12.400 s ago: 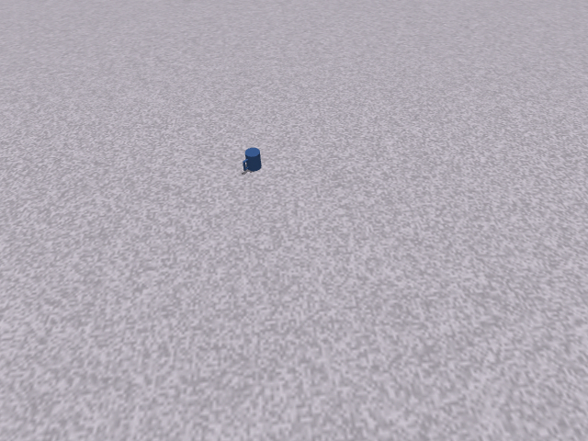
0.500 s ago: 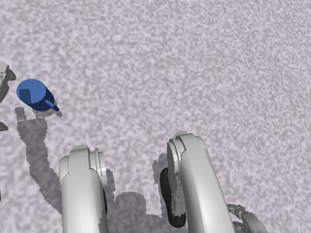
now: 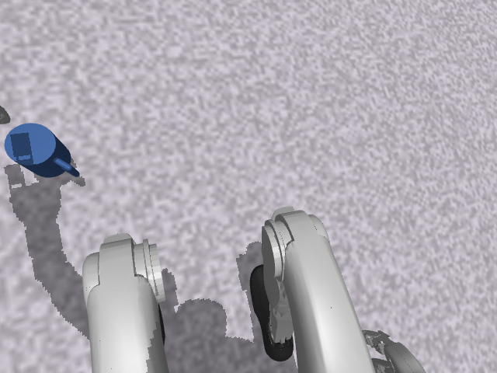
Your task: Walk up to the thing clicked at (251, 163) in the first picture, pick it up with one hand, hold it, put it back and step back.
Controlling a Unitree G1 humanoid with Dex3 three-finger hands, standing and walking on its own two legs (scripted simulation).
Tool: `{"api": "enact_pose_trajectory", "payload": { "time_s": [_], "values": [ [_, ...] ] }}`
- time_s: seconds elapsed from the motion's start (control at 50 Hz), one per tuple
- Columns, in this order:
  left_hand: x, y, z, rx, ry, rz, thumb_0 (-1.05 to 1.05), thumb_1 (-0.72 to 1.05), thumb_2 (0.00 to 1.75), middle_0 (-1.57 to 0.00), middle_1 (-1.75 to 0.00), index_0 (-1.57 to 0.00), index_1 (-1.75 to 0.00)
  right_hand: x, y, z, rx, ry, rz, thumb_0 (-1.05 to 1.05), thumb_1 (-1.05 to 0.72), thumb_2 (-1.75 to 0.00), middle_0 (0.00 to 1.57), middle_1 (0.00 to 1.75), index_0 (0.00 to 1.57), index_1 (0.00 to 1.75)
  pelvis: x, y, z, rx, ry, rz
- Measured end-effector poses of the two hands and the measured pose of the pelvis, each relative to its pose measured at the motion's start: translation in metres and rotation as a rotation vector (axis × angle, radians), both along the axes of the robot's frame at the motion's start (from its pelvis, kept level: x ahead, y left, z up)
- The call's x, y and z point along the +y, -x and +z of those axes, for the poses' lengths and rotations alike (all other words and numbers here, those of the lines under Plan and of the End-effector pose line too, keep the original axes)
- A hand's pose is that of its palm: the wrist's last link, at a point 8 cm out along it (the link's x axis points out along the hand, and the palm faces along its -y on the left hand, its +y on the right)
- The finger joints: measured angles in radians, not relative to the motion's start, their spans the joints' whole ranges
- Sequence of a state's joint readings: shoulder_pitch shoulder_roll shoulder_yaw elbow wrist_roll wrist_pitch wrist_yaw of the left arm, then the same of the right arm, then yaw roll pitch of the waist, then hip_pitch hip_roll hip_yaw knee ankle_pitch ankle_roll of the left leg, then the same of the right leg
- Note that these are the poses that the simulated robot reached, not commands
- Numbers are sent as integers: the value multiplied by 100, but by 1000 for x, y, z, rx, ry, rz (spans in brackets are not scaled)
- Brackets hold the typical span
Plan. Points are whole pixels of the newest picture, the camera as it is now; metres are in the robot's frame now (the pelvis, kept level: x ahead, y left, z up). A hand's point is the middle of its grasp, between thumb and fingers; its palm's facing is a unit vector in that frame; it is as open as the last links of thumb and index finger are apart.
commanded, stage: approach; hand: left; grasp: from above
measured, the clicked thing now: (49, 157) +0.48 +0.31 -0.29
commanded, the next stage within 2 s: rest palm in 0.68 s
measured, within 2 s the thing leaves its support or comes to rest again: neither
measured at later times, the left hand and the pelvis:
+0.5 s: hand (18, 111) +0.51 +0.30 -0.13, palm faces -0.46 -0.08 -0.89, open 13.9 cm; pelvis +0.00 +0.00 +0.02, yaw -1 degrees
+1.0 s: hand (15, 154) +0.46 +0.33 -0.20, palm faces -0.42 -0.09 -0.90, open 13.5 cm; pelvis -0.01 +0.00 -0.02, yaw -1 degrees
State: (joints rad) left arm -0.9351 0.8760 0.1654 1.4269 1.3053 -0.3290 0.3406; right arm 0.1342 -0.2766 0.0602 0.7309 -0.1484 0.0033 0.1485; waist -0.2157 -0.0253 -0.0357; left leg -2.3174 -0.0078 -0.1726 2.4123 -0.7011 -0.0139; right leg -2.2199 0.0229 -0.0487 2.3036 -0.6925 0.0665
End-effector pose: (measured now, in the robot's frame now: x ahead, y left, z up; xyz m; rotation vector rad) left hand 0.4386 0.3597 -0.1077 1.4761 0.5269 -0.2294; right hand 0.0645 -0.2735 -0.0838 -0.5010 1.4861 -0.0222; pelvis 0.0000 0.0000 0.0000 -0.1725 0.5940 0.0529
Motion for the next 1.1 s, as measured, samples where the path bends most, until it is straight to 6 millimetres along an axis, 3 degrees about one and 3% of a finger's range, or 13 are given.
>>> {"api": "enact_pose_trajectory", "payload": {
  "time_s": [0.1,0.18,0.32,0.4,0.5,0.6,0.7,0.78,0.98,1.1],
  "values": [
    [-9,-11,-2,-11,-6,-31,0,-50,96,-8,-107,-10,-105,1,1,-2,-2,2,5,0,-91,-89,20,30,20,30,0,0,-3,1,-1,2],
    [-26,-31,0,-48,-7,-58,0,-49,95,-8,-109,-10,-106,2,4,0,-8,9,-3,0,-91,-89,20,30,20,30,0,0,-4,4,0,0],
    [-54,-73,20,-114,-19,-47,0,-49,95,-8,-110,-10,-107,3,22,11,-14,22,-67,0,-91,-89,20,30,20,30,0,0,2,21,4,-7],
    [-61,-84,31,-87,-34,-12,0,-49,95,-8,-110,-10,-107,5,38,18,-2,17,-117,0,-91,-89,20,30,20,30,1,0,8,30,3,-12],
    [-58,-76,34,-2,-33,22,0,-49,95,-8,-109,-10,-107,9,56,26,28,6,-158,0,-91,-89,20,30,20,30,1,2,16,29,0,-13],
    [-44,-51,19,87,-10,29,0,-48,94,-9,-108,-11,-105,10,63,28,62,-1,-143,0,-91,-89,20,30,20,30,0,4,17,16,-2,-9],
    [-29,-21,-8,116,31,-5,0,-45,92,-11,-107,-13,-104,6,57,22,86,9,-74,0,-90,-89,20,30,20,30,0,8,9,-10,4,-7],
    [-23,-7,-24,66,42,-58,0,-44,92,-12,-107,-15,-104,3,44,14,86,25,-14,0,-90,-89,20,30,20,30,0,9,-1,-28,9,-5],
    [-28,-24,-33,-48,10,-46,0,-45,98,-10,-107,-12,-105,5,1,2,-39,50,53,0,-90,-89,20,30,20,30,4,6,-16,-25,21,-8],
    [-37,-42,-43,-31,-4,-15,0,-43,101,-10,-109,-12,-107,13,4,1,-60,35,44,0,-90,-89,20,30,20,30,7,3,-18,-17,33,-16]
  ]
}}
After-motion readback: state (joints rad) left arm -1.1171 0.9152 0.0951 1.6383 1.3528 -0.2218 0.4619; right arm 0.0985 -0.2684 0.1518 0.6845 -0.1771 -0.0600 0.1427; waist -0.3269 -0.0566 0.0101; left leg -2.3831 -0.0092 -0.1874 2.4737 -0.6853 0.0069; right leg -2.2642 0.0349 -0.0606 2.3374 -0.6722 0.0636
